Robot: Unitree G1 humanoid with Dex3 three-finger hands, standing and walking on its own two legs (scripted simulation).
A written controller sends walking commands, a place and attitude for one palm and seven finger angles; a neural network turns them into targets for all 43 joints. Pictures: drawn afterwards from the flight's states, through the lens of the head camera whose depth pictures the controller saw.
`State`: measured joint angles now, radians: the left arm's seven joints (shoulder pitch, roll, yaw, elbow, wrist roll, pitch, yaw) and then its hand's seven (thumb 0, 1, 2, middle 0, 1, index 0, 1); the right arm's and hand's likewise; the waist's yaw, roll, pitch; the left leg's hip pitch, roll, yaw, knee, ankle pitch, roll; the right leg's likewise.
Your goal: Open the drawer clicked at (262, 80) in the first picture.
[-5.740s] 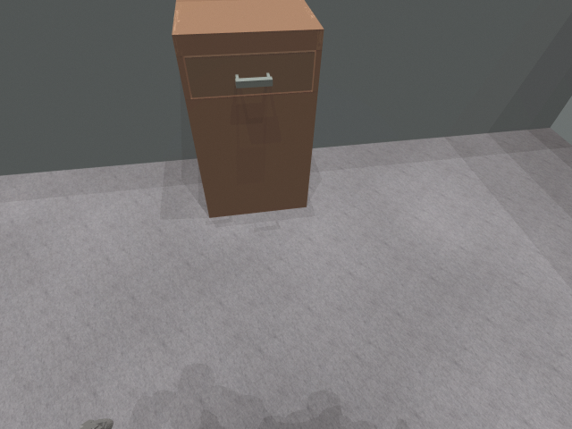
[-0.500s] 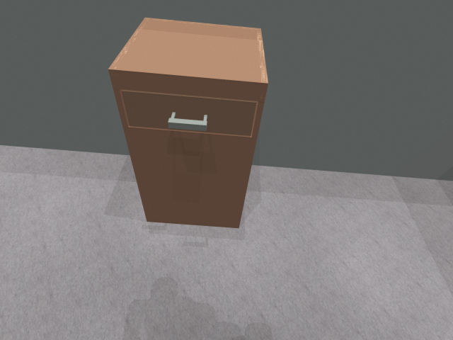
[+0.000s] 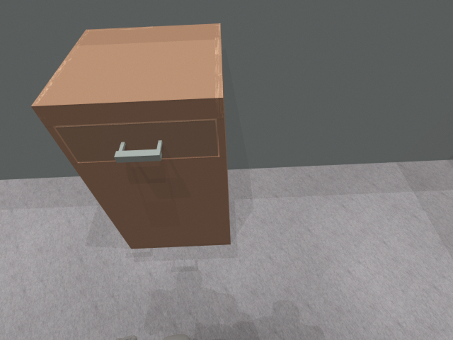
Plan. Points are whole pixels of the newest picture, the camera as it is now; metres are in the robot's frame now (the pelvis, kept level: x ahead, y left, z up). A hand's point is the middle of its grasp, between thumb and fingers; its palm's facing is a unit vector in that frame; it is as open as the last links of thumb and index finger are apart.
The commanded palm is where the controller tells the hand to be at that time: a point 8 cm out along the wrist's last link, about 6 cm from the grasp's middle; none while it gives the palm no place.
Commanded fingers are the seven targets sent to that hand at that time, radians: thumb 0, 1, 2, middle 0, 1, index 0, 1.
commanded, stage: come to a stop and stand still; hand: left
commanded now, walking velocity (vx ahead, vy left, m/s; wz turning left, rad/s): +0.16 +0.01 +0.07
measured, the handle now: (140, 150) +0.60 +0.26 -0.07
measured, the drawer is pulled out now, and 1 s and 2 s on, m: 0.00 0.00 0.00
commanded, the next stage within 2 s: look again from close up in 1.98 s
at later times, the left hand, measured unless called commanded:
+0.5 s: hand out of the picture +0.07 +0.18 -0.17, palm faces +0.05 -0.98 -0.18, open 7.4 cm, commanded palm none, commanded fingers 0.00 0.90 0.90 -0.20 -0.30 -0.20 -0.30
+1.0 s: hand out of the picture +0.10 +0.16 -0.16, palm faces +0.05 -0.98 -0.21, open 7.2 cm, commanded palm none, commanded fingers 0.00 0.90 0.90 -0.20 -0.30 -0.20 -0.30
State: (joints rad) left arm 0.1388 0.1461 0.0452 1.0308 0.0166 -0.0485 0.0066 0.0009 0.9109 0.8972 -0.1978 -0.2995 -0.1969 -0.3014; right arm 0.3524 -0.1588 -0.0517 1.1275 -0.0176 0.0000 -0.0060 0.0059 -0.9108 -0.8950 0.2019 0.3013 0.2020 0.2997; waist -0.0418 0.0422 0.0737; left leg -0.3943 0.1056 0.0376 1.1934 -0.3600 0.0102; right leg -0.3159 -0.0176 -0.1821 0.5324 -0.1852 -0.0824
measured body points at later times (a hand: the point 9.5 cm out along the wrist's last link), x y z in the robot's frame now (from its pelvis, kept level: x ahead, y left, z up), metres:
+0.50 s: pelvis +0.08 +0.01 +0.00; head +0.11 +0.01 +0.45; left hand +0.07 +0.23 -0.16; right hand +0.16 -0.21 -0.15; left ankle +0.10 +0.13 -0.73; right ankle +0.07 -0.08 -0.73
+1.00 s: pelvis +0.05 -0.03 +0.01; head +0.06 -0.03 +0.46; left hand +0.10 +0.21 -0.14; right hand +0.04 -0.24 -0.15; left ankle +0.02 +0.13 -0.73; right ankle +0.06 -0.09 -0.73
